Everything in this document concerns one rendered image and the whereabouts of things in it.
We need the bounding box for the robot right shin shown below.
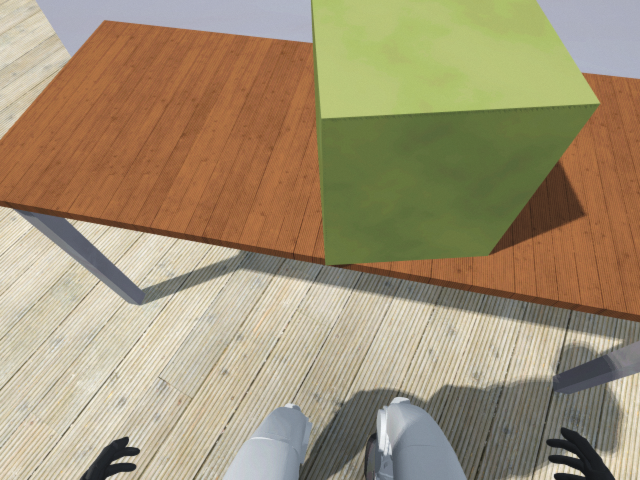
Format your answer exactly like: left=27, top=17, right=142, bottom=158
left=374, top=397, right=411, bottom=480

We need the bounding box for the robot left hand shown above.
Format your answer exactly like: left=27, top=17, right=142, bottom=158
left=80, top=437, right=140, bottom=480

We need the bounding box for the robot left thigh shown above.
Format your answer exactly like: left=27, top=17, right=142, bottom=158
left=222, top=407, right=313, bottom=480

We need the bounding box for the robot right hand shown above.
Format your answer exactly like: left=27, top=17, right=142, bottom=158
left=546, top=427, right=615, bottom=480

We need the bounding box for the table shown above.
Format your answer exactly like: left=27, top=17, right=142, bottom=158
left=0, top=20, right=640, bottom=394

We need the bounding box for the carton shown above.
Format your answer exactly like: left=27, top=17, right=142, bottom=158
left=311, top=0, right=601, bottom=265

